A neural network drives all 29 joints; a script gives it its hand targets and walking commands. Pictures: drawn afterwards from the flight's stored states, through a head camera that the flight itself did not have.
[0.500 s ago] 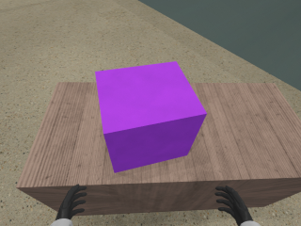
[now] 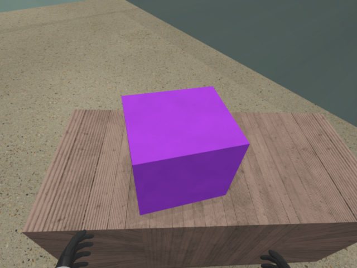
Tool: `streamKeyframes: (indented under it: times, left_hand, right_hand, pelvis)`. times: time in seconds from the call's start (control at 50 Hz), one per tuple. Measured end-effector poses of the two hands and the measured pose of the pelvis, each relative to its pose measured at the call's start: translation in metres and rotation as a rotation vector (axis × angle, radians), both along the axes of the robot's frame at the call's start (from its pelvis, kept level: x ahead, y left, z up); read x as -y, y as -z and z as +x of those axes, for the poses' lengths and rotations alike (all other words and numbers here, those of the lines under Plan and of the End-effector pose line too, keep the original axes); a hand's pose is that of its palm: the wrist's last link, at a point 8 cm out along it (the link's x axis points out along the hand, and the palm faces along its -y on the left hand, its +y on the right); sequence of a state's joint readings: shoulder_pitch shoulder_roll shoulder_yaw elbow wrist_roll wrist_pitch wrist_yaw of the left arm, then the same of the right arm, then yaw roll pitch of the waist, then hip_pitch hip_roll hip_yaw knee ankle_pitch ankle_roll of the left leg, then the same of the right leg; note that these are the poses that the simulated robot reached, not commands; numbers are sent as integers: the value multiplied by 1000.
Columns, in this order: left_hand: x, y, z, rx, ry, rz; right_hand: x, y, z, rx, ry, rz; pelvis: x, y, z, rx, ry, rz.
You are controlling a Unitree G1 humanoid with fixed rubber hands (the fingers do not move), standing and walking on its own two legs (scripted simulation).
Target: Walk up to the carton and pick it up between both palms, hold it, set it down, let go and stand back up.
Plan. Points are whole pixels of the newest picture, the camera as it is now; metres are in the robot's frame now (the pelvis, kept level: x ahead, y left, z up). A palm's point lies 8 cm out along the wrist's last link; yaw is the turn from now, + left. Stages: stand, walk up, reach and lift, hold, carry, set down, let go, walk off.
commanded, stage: stand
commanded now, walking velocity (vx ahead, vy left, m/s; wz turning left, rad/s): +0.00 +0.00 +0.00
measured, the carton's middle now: (177, 149) +0.49 -0.01 -0.08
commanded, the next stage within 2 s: none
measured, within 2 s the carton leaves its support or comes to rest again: neither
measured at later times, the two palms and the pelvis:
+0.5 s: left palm out of the picture -0.02 +0.29 -0.13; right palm out of the picture +0.01 -0.27 -0.10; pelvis -0.05 +0.01 +0.00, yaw +2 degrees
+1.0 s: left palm out of the picture -0.04 +0.30 -0.12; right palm out of the picture +0.00 -0.29 -0.10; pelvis -0.07 +0.00 +0.00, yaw +3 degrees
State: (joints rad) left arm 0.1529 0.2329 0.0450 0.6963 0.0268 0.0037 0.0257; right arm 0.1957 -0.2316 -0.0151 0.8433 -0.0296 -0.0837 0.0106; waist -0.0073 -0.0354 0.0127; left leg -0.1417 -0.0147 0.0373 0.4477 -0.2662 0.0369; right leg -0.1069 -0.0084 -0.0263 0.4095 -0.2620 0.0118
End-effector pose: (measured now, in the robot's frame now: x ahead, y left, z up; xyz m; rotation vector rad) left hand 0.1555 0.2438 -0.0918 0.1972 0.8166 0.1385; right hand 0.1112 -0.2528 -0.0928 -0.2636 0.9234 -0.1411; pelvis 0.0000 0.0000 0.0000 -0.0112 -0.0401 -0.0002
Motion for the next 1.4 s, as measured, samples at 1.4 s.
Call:
streamKeyframes:
  times: [1.4]
  left_hand:
    - [-42, 27, -161, -352, -129, 73]
  right_hand:
    - [48, 7, -76, -203, 23, -82]
  pelvis:
    - [12, -5, -46, 40, -51, 3]
